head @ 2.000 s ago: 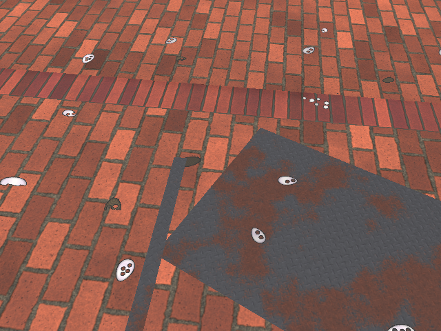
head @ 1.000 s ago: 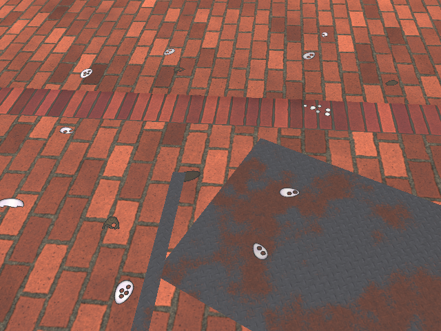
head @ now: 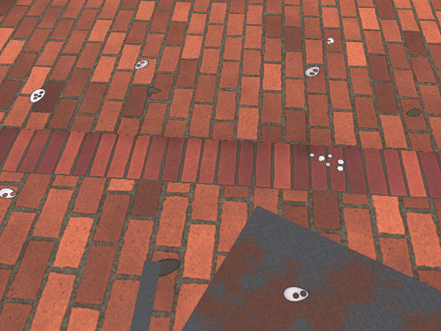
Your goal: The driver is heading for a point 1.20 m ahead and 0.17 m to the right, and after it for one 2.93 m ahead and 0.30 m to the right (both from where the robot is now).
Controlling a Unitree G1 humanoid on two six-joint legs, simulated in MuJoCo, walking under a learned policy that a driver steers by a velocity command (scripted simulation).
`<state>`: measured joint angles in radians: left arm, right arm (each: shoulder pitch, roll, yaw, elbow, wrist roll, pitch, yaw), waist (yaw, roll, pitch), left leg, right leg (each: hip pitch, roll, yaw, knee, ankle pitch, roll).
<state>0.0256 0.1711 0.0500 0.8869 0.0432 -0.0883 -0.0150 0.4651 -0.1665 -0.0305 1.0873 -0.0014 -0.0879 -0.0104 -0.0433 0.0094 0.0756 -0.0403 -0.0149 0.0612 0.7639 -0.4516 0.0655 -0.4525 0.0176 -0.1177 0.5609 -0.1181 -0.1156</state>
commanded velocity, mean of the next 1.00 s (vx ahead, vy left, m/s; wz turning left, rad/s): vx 0.50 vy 0.00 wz -0.11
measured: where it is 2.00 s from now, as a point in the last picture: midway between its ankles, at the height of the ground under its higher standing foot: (271, 155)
